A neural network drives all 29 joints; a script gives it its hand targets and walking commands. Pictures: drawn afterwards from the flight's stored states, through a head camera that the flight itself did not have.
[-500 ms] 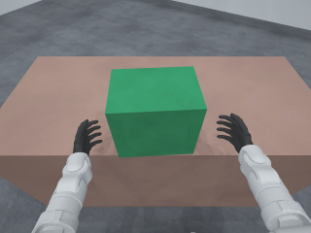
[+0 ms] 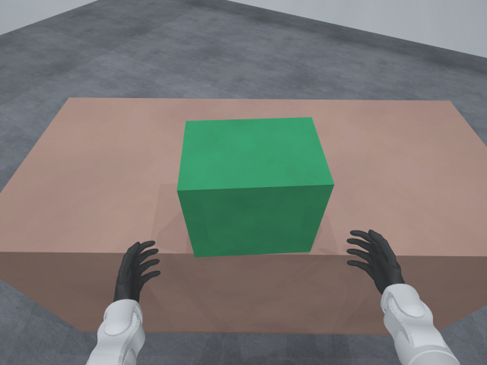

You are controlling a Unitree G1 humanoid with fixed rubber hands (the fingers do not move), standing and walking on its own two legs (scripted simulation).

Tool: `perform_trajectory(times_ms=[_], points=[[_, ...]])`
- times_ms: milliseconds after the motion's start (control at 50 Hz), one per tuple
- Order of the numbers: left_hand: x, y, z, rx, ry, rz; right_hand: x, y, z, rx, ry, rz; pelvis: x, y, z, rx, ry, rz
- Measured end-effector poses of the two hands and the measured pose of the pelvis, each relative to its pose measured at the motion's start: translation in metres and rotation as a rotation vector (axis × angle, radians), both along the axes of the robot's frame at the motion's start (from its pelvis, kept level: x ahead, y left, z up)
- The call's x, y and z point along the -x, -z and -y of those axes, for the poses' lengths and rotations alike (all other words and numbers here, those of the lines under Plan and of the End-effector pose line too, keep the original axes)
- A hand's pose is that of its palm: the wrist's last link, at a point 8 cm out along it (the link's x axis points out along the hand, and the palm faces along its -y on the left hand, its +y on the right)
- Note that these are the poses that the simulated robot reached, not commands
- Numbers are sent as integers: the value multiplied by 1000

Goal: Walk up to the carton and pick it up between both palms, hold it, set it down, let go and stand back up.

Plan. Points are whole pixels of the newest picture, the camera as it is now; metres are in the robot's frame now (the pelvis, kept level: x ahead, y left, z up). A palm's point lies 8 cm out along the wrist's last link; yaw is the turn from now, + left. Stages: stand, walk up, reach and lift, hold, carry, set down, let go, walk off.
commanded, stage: set down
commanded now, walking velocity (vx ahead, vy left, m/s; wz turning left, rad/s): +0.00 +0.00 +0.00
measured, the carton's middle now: (251, 189) +0.47 +0.02 +0.00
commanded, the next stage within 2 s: let go in 0.98 s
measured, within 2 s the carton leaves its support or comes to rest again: neither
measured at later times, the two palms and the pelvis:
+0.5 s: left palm (128, 294) +0.26 +0.23 -0.04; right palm (387, 291) +0.28 -0.22 -0.05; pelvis +0.06 +0.01 +0.02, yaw -2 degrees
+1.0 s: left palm (131, 305) +0.25 +0.22 -0.05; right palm (392, 303) +0.26 -0.23 -0.05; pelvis +0.10 +0.01 +0.03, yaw -3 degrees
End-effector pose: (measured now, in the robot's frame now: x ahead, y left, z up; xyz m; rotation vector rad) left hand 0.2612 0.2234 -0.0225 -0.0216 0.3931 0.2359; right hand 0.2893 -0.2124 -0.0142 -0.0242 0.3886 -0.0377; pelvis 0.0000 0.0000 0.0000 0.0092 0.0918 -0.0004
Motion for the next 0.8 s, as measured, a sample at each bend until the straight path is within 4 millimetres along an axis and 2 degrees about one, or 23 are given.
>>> perform_trajectory(times_ms=[100, 260, 340, 440, 520, 620, 700, 800], points=[[-1, 4, 1, -19, 8, -40, 5, 9, 3, 9, 3, -42, -7, -2, -4, -3, 8, 16], [-16, 0, -2, -46, 25, -77, -4, 10, 2, 32, -16, -62, -23, -8, -8, -5, 21, 29], [-17, 6, -5, -55, 41, -135, -5, 16, 2, 57, -29, -108, -33, -13, -8, -2, 27, 36], [-12, 12, -8, -68, 50, -180, 1, 24, 6, 66, -19, -147, -47, -19, -8, 3, 34, 23], [-1, 24, -9, -73, 70, -271, 15, 40, 13, 83, -1, -238, -59, -22, -8, 7, 40, 15], [12, 30, -11, -82, 81, -323, 31, 48, 16, 92, 17, -278, -73, -25, -7, 9, 50, -6], [18, 30, -11, -87, 90, -335, 39, 49, 14, 88, 16, -283, -83, -25, -6, 12, 55, -26], [19, 28, -7, -100, 120, -343, 38, 49, 12, 94, -1, -280, -92, -27, -6, 15, 57, -28]])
